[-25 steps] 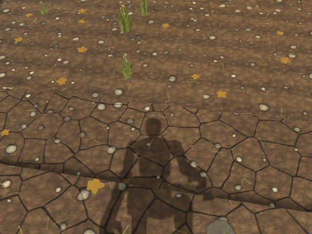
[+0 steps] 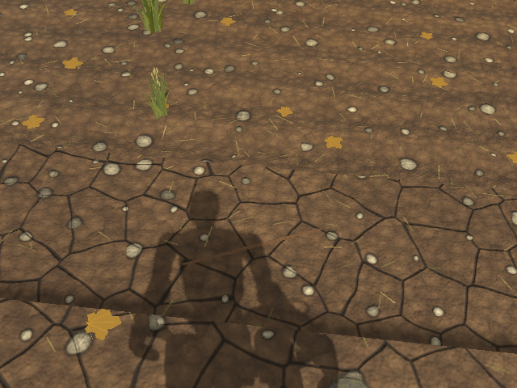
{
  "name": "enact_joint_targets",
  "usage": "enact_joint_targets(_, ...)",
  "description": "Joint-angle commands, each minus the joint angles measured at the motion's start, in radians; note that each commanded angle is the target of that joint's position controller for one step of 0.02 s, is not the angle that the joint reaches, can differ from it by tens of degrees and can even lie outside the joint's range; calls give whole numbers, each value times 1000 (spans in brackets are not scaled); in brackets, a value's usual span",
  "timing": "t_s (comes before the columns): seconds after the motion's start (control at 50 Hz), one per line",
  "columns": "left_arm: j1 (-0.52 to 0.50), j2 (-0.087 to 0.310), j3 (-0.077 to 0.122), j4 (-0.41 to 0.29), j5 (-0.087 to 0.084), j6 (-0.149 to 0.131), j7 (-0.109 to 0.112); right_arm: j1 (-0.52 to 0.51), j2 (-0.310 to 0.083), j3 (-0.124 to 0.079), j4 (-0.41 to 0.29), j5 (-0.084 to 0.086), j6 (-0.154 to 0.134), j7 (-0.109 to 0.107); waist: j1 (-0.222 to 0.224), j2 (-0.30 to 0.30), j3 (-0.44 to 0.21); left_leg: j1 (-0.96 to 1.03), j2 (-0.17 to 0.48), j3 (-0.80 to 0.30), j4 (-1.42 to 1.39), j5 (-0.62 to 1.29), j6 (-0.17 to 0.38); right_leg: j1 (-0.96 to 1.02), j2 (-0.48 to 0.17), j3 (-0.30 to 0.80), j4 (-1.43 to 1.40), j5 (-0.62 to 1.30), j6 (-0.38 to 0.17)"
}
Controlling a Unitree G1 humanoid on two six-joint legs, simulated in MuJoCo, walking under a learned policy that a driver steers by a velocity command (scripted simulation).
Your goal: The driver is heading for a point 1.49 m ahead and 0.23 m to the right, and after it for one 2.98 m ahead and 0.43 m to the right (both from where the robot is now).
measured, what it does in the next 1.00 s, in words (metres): steps to the left: right foot, then left foot 0.18 m higher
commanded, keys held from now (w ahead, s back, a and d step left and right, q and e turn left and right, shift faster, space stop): no key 0.60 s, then w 0.22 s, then w+e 0.18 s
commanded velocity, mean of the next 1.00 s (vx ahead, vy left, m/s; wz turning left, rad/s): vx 0.07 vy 0.00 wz -0.03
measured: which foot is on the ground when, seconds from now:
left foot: down 0.00-0.12, up 0.14-0.82, down 0.84-1.00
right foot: up 0.00-0.10, down 0.12-0.84, up 0.86-1.00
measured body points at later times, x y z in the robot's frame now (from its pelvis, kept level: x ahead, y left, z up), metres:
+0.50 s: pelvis -0.06 -0.02 +0.00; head -0.04 -0.05 +0.44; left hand -0.06 +0.23 -0.12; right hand +0.15 -0.22 -0.12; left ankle -0.05 +0.12 -0.45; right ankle +0.00 -0.10 -0.73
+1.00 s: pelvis -0.09 +0.11 +0.07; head -0.10 +0.14 +0.52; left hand +0.10 +0.36 -0.03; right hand -0.15 -0.15 -0.05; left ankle -0.18 +0.19 -0.55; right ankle +0.05 -0.06 -0.53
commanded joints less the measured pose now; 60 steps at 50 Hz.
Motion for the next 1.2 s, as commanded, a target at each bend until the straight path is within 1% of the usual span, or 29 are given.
enact_joint_targets(0.02,116,65,16,-32,5,14,-1,6,-146,-43,-88,-10,28,-2,20,185,-95,-35,266,-306,-254,-293,131,159,20,-81,-108,-33,-31)
enact_joint_targets(0.04,138,72,20,-33,3,10,-3,-1,-146,-45,-108,-18,39,-8,22,174,-93,-39,277,-339,-267,-387,119,181,25,-97,-172,-59,-55)
enact_joint_targets(0.1,260,69,31,-11,-5,-13,-7,12,-160,-55,-128,5,52,-23,65,102,-63,-204,244,-347,-256,-587,28,439,28,-104,-457,-17,-131)
enact_joint_targets(0.12,294,83,31,-11,-10,-30,-5,49,-133,-55,-120,6,49,-20,76,-40,-36,-295,169,-258,-74,-593,-25,499,-61,38,-609,-76,-138)
enact_joint_targets(0.14,311,168,44,-44,0,-33,-1,-16,-51,-38,-185,18,33,-9,112,-303,-33,-538,-35,-38,284,-591,-80,520,-398,496,-758,-360,-233)
enact_joint_targets(0.16,322,153,35,-23,11,-34,20,-139,-119,-65,-183,-13,18,-12,168,-79,74,-530,-98,-228,449,-507,-88,326,-409,538,-829,-253,-265)
enact_joint_targets(0.18,255,153,27,-17,27,-41,37,-81,-78,-61,-175,-1,12,-3,73,-58,83,-464,-123,-306,567,-421,-80,253,-335,418,-777,-188,-261)
enact_joint_targets(0.24,139,113,18,-60,19,-72,28,-10,-83,-63,-140,-47,11,4,19,-92,-29,-534,-188,-231,1069,-328,-81,253,-194,195,-656,9,-204)
enact_joint_targets(0.3,187,89,11,-69,13,-90,21,-57,-70,-49,-196,-52,24,0,42,-60,-81,-650,-176,-198,1341,-295,-114,291,-194,194,-604,94,-240)
enact_joint_targets(0.4,367,127,16,-49,9,-113,52,-208,-31,-14,-329,-50,46,-15,104,-52,-111,-871,-156,-206,1562,-306,-166,423,-253,267,-531,286,-285)
enact_joint_targets(0.56,339,150,22,-114,4,-123,62,-263,-32,5,-448,-20,90,-5,82,-64,-120,-814,-110,-205,1678,-270,-205,328,-268,294,-565,193,-308)
enact_joint_targets(0.6,340,186,35,-126,13,-130,47,-237,-62,-5,-448,-26,83,-17,84,-79,-147,-762,-104,-201,1779,-333,-192,367,-284,292,-582,326,-319)
enact_joint_targets(0.68,349,191,50,-125,4,-128,44,-276,-69,8,-490,-17,89,9,108,-88,-103,-741,-30,-175,1692,-347,-158,383,-271,311,-675,-128,-289)
enact_joint_targets(0.74,328,221,73,-145,7,-133,45,-302,-78,17,-536,-10,77,26,112,-94,-90,-704,44,-168,1608,-413,-131,370,-305,353,-725,-266,-285)
enact_joint_targets(0.76,320,250,83,-150,8,-143,45,-262,-56,29,-526,-9,63,32,105,-110,-132,-572,68,-208,1681,-538,-86,298,-341,372,-740,-137,-287)
enact_joint_targets(0.78,207,275,81,-188,-4,-135,24,-139,-55,35,-499,12,53,37,16,-67,-186,-306,48,-106,1513,-680,-46,135,-304,226,-769,-56,-254)
enact_joint_targets(0.8,54,286,86,-234,-34,-127,8,-32,-70,42,-476,12,54,43,-78,-75,-174,36,57,-87,1226,-730,0,-105,-255,101,-810,-37,-187)
enact_joint_targets(0.82,2,297,92,-237,-55,-122,0,114,-114,31,-434,6,69,39,-136,-108,-150,274,0,2,1080,-852,13,-231,-229,36,-800,-27,-157)
enact_joint_targets(0.84,-41,268,97,-227,-67,-109,2,283,-138,20,-366,-3,75,32,-215,-28,-44,369,-37,3,853,-932,7,-332,-162,-1,-549,-72,-134)
enact_joint_targets(0.86,-121,160,72,-241,-55,-87,10,516,-148,17,-246,7,61,42,-335,280,131,256,-25,-231,459,-1060,12,-532,-38,65,-7,-354,-137)
enact_joint_targets(0.88,-304,46,45,-395,-18,-120,-8,656,-307,-10,-197,94,10,17,-363,621,384,169,222,-1121,10,-847,41,-1045,196,245,280,-531,-121)
enact_joint_targets(0.9,-331,-8,31,-413,23,-180,-4,570,-333,-10,-192,100,-53,-29,-261,429,433,90,363,-1544,-269,-668,53,-1120,193,486,378,-359,-121)
enact_joint_targets(0.92,-68,-31,29,-314,15,-185,-12,256,-337,-20,-253,21,-78,-41,14,281,306,41,401,-1457,-146,-568,40,-965,212,511,401,-151,-114)
enact_joint_targets(0.94,104,27,47,-209,23,-160,-5,42,-302,-36,-262,-24,-80,-31,143,247,184,-53,342,-1160,33,-518,-11,-771,191,445,437,-15,-72)
enact_joint_targets(0.98,203,151,93,-106,-3,-81,4,-173,-157,-6,-260,-54,-68,19,226,106,42,-357,203,-588,219,-590,-80,-353,173,241,501,291,-16)
enact_joint_targets(1.0,193,156,99,-111,-15,-48,-14,-181,-126,3,-244,-30,-66,31,233,83,-2,-426,172,-449,191,-641,-70,-214,150,175,485,418,-1)
enact_joint_targets(1.04,112,129,85,-141,-16,-19,-53,-57,-144,-6,-188,-4,-62,31,174,55,-8,-363,149,-333,134,-636,-36,-145,108,95,406,539,-11)
enact_joint_targets(1.12,-65,95,76,-161,14,-30,-75,291,-187,-29,-74,-46,-79,18,-13,45,59,141,162,-296,87,-517,-12,-420,98,55,258,463,-76)
enact_joint_targets(1.2,-226,90,77,-198,13,-41,-67,447,-158,-30,-40,-69,-100,10,-129,123,61,516,177,-258,106,-251,13,-591,92,17,71,383,-47)
Velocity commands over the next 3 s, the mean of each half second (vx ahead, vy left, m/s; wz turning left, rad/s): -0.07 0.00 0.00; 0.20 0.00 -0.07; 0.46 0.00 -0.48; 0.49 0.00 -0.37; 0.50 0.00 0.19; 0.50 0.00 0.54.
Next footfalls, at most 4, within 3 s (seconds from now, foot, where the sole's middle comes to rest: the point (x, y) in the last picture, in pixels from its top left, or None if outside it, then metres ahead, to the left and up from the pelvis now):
0.12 right None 0.04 -0.10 -0.77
0.84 left None -0.14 0.19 -0.59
1.46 right None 0.26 0.03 -0.77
1.88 left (224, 364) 0.54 0.08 -0.77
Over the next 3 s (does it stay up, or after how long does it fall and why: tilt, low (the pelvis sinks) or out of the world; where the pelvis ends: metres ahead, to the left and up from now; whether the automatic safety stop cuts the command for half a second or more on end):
stays up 0.89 -0.25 -0.18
